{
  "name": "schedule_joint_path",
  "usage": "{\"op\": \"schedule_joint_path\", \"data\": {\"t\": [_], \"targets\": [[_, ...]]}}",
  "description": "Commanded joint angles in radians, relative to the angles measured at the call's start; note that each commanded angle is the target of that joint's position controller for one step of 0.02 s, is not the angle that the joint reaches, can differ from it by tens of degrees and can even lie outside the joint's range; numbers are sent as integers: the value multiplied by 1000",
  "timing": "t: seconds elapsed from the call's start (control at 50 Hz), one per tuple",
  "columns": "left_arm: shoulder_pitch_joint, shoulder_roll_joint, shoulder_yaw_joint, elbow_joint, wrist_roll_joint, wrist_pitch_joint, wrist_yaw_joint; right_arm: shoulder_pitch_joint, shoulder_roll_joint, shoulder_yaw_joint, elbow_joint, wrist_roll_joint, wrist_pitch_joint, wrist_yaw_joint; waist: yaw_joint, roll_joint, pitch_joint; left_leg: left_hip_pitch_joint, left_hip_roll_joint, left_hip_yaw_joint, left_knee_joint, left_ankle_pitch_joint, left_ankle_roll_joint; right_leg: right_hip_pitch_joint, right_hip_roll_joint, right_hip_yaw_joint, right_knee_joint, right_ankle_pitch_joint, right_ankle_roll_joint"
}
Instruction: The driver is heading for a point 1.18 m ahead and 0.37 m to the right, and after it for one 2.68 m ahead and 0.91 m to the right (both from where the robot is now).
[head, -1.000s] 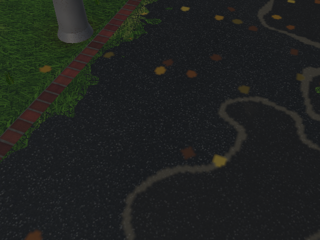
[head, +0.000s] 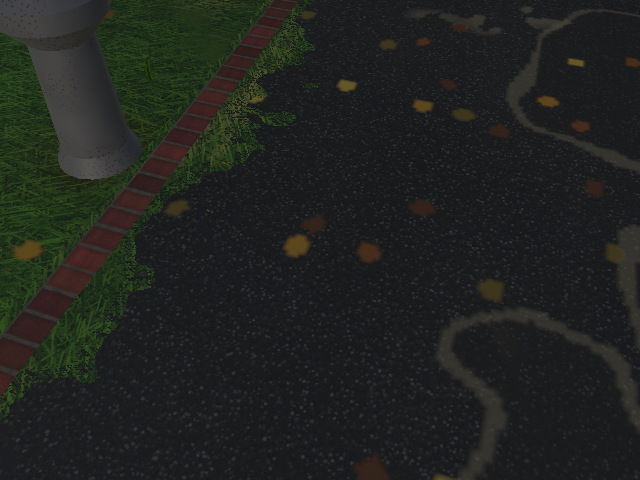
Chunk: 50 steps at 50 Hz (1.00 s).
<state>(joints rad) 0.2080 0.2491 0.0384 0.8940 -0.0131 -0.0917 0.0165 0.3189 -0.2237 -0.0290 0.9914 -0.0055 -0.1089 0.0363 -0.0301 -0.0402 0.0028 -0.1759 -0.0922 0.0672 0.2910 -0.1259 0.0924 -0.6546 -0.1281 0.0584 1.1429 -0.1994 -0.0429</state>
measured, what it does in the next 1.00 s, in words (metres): walks ahead: right foot, then left foot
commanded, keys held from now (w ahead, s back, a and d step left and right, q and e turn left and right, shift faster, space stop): w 0.12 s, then no key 0.76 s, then w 0.12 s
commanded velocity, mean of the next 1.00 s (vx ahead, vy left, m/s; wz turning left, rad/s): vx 0.19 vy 0.00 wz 0.00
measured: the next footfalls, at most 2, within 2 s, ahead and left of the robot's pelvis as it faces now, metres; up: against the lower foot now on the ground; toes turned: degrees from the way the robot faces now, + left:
right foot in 0.28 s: +0.34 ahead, -0.16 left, +0.00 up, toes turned -1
left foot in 0.64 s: +0.29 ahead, +0.07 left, +0.00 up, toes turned +1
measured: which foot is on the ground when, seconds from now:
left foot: down 0.00-0.30, up 0.32-0.62, down 0.64-1.00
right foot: up 0.00-0.26, down 0.28-1.00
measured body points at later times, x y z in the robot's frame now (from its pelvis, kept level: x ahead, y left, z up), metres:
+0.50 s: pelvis +0.21 -0.07 -0.01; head +0.24 -0.09 +0.44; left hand +0.32 +0.17 -0.13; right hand +0.27 -0.33 -0.16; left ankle +0.20 +0.08 -0.70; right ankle +0.29 -0.16 -0.74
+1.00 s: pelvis +0.28 -0.05 -0.01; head +0.28 -0.05 +0.44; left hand +0.32 +0.20 -0.16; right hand +0.29 -0.30 -0.16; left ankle +0.25 +0.07 -0.74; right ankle +0.29 -0.16 -0.74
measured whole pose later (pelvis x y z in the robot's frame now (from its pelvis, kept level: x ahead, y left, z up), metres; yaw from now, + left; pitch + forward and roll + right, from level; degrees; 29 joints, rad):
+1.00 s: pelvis +0.28 -0.05 -0.01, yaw +1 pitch +0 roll -1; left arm 0.24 0.21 0.04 1.04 -0.01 -0.02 0.02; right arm 0.29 -0.19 -0.04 1.08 0.02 -0.03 -0.04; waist -0.01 0.00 0.00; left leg -0.23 0.03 0.00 0.58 -0.35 0.02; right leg -0.29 0.02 -0.05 0.57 -0.32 -0.05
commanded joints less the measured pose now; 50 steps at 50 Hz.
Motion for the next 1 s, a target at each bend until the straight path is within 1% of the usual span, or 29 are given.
{"op": "schedule_joint_path", "data": {"t": [0.02,0.12,0.18,0.22,0.24,0.26,0.28,0.3,0.32,0.34,0.36,0.38,0.4,0.44,0.48,0.52,0.56,0.6,0.64,0.66,0.68,0.7,0.72,0.78,0.88,0.9,0.92,0.96,1.0], "targets": [[35,47,14,-42,13,4,8,-37,-131,-20,-53,1,-17,-20,46,79,55,-98,281,-214,-208,64,170,-32,-43,1,-134,153,29],[-156,29,6,-92,1,-9,-9,62,-164,-26,-31,19,-1,-37,-23,81,57,16,271,-162,-189,74,123,-1,10,-44,-464,308,40],[-227,25,1,-118,2,-15,-28,102,-158,-24,-8,17,18,-40,-46,89,77,83,281,-141,-100,222,105,39,49,-61,-569,279,34],[-209,46,7,-124,6,-23,-39,98,-163,-26,0,16,33,-45,-23,116,43,144,302,-153,-13,349,79,93,71,-55,-615,228,7],[-163,66,15,-114,10,-27,-41,78,-166,-27,-2,18,38,-47,7,125,12,164,300,-155,45,410,59,157,88,-58,-648,221,-10],[-66,91,28,-81,18,-32,-39,50,-163,-25,-9,19,42,-50,58,120,-40,165,264,-137,149,494,33,281,117,-77,-697,263,-32],[57,150,48,-43,26,-37,-33,59,-143,-17,-17,10,41,-51,98,79,-127,108,196,-99,321,450,-6,473,77,-55,-702,517,-63],[175,229,59,-24,50,-32,-28,145,-64,10,-27,-15,29,-46,86,-95,-291,-182,96,-53,648,32,-64,855,-158,182,-603,910,-177],[213,201,49,-12,38,-15,-30,267,-7,30,16,2,18,-38,73,-265,-436,-360,13,-104,910,-535,-104,1013,-327,423,-650,1018,-316],[190,149,36,-22,22,-5,-38,247,-114,3,29,22,18,-35,86,-147,-422,-372,56,-209,1003,-526,-101,909,-282,409,-696,835,-294],[80,124,27,-45,14,-1,-37,140,-138,-7,-2,36,27,-40,64,-81,-286,-427,100,-170,1003,-473,-101,774,-237,304,-731,690,-248],[-9,98,14,-57,17,-1,-36,71,-122,-8,-15,27,42,-49,41,-8,-192,-413,144,-147,943,-405,-112,625,-187,224,-779,610,-221],[-68,66,4,-64,23,-2,-35,49,-113,-15,-19,16,61,-60,10,0,-148,-352,180,-149,860,-354,-116,503,-153,168,-816,540,-199],[-102,69,5,-48,45,1,-35,80,-57,-7,-7,7,88,-71,-28,-53,-115,-194,173,-112,713,-286,-125,337,-91,75,-866,502,-182],[-95,75,6,-33,52,2,-28,78,-37,-2,-3,4,98,-82,-31,-72,-120,-134,159,-95,575,-269,-130,311,-73,37,-874,497,-194],[-80,89,9,-21,40,9,-19,47,-50,-4,-5,1,108,-87,-14,-72,-136,-100,156,-92,471,-208,-128,322,-79,50,-889,331,-197],[-82,95,9,-12,29,23,-11,18,-65,-10,-5,1,119,-87,-7,-72,-115,-58,151,-84,383,-138,-118,293,-76,72,-915,53,-181],[-84,79,3,-1,17,35,-5,-1,-64,-13,0,-8,120,-84,-17,-63,-56,2,135,-61,254,-65,-93,234,-40,72,-921,-204,-131],[-38,52,-6,24,17,41,-4,-3,-84,-14,-3,-22,117,-85,-6,-19,0,19,189,-117,150,-38,-56,213,6,68,-894,-316,-56],[9,58,1,29,19,43,-4,-18,-146,-28,3,-8,115,-88,45,72,34,-30,198,-120,153,-108,-32,221,66,22,-874,-278,-29],[2,61,3,34,21,50,5,-23,-129,-31,20,3,109,-82,37,132,52,-145,179,-125,113,-253,-28,308,105,-38,-829,-207,-10],[-5,63,5,37,19,55,10,-36,-92,-24,24,0,99,-80,38,147,57,-196,175,-130,78,-286,-41,370,108,-51,-790,-149,-6],[-1,54,5,42,19,59,15,-57,-78,-22,25,-5,91,-79,46,155,47,-209,174,-130,65,-264,-56,407,105,-55,-770,-106,-11],[14,43,5,64,26,64,15,-59,-68,-22,34,2,72,-78,44,120,16,-155,166,-118,91,-152,-73,430,105,-61,-746,-13,-20],[5,38,7,84,17,65,10,-31,-67,-21,57,5,73,-79,27,75,-14,-90,155,-102,133,-19,-68,448,100,-64,-721,103,-19],[23,33,7,98,15,67,10,-6,-66,-21,71,7,75,-79,24,71,-35,-78,146,-93,130,-111,-61,455,114,-79,-711,10,-22],[29,42,12,105,8,71,11,5,-80,-27,76,14,79,-81,23,71,-15,-96,137,-91,134,-259,-43,434,130,-92,-694,-146,-30],[28,53,18,105,-2,68,12,6,-94,-34,67,24,77,-82,22,62,71,-158,152,-125,121,-501,2,344,121,-68,-693,-401,-54],[30,42,17,101,-10,41,8,21,-86,-34,61,33,53,-79,18,65,126,-176,185,-178,108,-545,36,292,100,-33,-680,-428,-74]]}}
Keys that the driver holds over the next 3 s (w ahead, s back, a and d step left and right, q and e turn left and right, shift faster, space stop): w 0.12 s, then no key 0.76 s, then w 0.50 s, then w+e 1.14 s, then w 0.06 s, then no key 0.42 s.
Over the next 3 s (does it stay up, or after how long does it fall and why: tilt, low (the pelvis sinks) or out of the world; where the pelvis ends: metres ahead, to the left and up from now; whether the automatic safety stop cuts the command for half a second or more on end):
stays up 1.14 -0.27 0.00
